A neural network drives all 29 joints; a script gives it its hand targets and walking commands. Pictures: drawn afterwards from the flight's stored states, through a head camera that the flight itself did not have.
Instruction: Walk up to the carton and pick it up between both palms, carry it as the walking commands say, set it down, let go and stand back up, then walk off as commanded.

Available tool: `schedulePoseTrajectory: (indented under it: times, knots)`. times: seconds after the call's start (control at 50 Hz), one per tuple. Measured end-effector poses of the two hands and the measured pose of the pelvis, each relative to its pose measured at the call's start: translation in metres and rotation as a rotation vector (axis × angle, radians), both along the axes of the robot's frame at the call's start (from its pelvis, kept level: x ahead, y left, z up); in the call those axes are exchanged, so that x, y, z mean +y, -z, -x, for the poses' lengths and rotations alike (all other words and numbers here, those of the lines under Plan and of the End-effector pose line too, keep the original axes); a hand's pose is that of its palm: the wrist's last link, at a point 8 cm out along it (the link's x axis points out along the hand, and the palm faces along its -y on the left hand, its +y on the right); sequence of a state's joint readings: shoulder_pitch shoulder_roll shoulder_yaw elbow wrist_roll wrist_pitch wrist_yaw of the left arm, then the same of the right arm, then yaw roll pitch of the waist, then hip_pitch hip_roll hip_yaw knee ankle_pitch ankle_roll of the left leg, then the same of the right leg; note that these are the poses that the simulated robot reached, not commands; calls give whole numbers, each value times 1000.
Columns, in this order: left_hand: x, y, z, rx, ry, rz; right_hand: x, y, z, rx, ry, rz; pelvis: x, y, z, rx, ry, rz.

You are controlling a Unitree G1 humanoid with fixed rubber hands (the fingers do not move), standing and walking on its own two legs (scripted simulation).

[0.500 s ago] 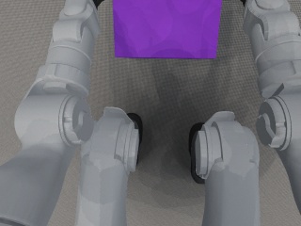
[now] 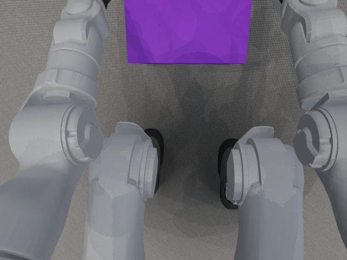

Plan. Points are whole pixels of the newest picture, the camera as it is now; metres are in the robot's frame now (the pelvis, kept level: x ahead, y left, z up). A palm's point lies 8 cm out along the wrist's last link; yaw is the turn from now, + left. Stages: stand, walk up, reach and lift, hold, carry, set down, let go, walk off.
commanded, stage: set down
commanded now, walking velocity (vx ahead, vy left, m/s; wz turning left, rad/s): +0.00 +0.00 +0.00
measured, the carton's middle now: out of the picture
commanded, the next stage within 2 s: none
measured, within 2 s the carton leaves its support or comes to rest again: neither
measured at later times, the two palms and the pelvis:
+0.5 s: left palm out of the picture +0.53 +0.17 -0.18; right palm out of the picture +0.55 -0.16 -0.20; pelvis +0.00 +0.00 +0.00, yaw +0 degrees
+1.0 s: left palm out of the picture +0.54 +0.19 -0.16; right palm out of the picture +0.57 -0.18 -0.16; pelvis -0.01 +0.00 +0.00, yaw +0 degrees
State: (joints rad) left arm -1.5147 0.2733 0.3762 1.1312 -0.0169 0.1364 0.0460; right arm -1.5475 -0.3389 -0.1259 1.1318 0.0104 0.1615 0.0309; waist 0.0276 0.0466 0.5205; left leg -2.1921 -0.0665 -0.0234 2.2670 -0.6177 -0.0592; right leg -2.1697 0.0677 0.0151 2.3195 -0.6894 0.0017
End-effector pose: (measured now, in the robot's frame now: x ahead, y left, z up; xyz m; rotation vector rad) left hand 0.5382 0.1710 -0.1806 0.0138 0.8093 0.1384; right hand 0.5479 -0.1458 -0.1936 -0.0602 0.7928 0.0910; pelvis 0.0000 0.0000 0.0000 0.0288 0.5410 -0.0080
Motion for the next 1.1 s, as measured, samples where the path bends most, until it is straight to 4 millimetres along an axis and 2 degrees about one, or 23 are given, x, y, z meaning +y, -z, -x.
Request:
schedulePoseTrajectory:
  times: [0.42, 0.66, 0.84, 0.98, 1.1]
  knots:
    - [-2, 1, 2, -17, -8, -12, 0, 4, 0, -45, -1, 20, 0, -2, 0, 10, -1, -6]
    - [11, 6, 11, -16, -53, -35, -39, -7, -11, -42, 83, 95, -1, -2, 3, 36, 7, -14]
    - [23, 2, 10, -36, -53, -45, -44, -14, -17, -57, 112, 82, 2, 2, 8, 20, 12, -13]
    - [20, -13, 0, -89, -57, -44, -38, -29, -23, -112, 123, 69, 4, -1, 10, 25, 9, -8]
    - [18, -50, -7, -134, -66, -49, -39, -67, -30, -152, 130, 80, 4, -14, 10, 59, 7, -4]
